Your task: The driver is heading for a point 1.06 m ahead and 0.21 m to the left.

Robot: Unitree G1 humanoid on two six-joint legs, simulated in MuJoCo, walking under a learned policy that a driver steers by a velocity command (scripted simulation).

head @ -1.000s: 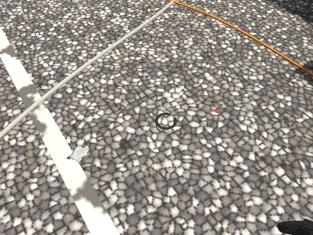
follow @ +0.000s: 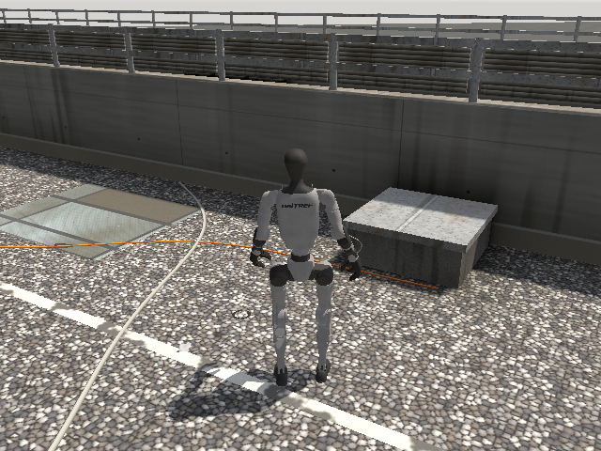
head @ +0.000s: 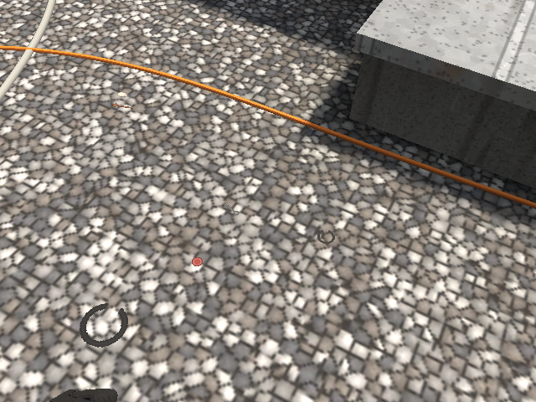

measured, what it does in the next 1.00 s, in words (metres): steps on the spot, turning left: left foot, then right foot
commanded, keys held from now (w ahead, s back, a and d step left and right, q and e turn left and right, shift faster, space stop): q+shift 0.50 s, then shift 0.04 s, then e+shift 0.46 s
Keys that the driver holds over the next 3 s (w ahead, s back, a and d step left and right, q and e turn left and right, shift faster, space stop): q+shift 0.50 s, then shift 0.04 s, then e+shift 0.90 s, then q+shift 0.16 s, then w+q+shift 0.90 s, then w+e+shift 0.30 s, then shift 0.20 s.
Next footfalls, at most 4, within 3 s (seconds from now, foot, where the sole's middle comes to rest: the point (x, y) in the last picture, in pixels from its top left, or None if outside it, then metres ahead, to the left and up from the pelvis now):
0.02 left None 0.02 0.11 -0.76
0.50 right None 0.16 -0.06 -0.76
0.82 left None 0.00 0.13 -0.76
1.24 right None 0.13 -0.11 -0.76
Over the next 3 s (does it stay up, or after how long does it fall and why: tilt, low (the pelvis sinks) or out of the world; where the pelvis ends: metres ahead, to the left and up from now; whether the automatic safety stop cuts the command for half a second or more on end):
stays up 0.99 0.34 -0.02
